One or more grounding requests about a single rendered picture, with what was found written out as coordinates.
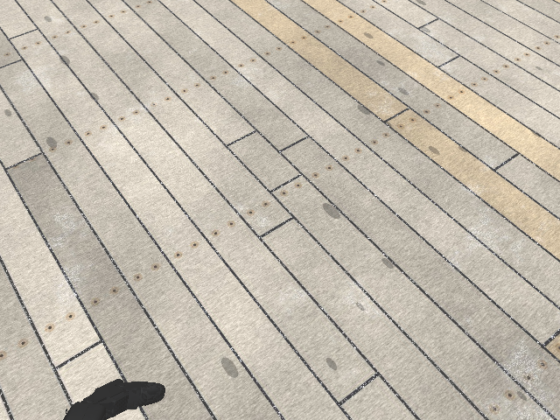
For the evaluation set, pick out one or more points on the left robot hand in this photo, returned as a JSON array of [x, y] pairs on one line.
[[114, 398]]

